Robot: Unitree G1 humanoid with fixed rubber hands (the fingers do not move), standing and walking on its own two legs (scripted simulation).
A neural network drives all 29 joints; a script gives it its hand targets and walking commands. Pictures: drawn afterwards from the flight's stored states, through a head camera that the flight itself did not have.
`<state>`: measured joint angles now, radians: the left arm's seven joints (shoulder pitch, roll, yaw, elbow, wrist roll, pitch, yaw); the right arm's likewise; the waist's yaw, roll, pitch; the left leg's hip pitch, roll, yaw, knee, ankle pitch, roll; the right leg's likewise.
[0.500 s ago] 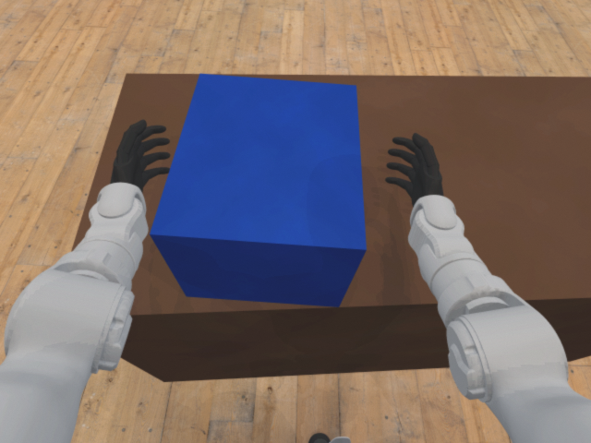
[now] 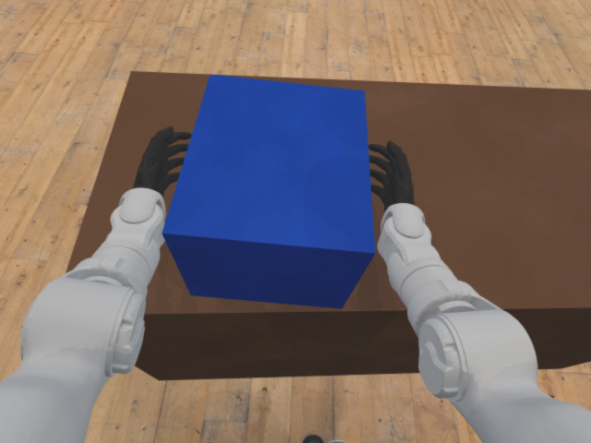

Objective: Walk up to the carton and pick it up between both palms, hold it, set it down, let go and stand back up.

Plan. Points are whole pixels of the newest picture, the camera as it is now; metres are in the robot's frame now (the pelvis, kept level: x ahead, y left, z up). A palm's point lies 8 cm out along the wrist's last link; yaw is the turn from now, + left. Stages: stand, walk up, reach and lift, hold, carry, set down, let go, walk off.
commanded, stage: reach and lift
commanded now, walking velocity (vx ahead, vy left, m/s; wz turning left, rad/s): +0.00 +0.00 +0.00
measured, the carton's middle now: (277, 193) +0.49 +0.00 +0.00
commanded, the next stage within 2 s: none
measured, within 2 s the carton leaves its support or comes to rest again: neither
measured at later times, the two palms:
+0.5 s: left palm (155, 188) +0.46 +0.17 +0.05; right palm (395, 207) +0.43 -0.16 +0.05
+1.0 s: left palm (154, 189) +0.46 +0.17 +0.05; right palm (395, 206) +0.43 -0.16 +0.05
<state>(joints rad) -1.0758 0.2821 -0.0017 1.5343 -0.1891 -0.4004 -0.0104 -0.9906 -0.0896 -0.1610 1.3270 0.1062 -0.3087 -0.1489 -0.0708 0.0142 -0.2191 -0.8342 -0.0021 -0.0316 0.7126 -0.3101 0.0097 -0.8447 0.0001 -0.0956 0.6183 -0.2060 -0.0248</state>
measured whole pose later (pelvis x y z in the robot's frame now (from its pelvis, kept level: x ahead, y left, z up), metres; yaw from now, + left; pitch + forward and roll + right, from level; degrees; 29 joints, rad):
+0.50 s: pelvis +0.02 +0.01 +0.03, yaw +0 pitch +16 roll -2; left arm -0.96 0.15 0.40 1.44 0.21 -0.45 0.01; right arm -0.81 0.03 -0.66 1.11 -0.39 -0.39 -0.06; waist -0.05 0.03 -0.07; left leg -0.54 0.00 0.00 0.52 -0.27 0.03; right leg -0.52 0.00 -0.09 0.39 -0.15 0.00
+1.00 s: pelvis +0.04 +0.01 +0.03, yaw +1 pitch +14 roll -2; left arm -0.87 0.09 0.48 1.27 0.32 -0.39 -0.02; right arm -0.72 0.06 -0.68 1.01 -0.45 -0.40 -0.05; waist -0.03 0.01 -0.03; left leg -0.42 0.00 0.03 0.41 -0.24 0.03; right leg -0.41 0.00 -0.10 0.29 -0.13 0.00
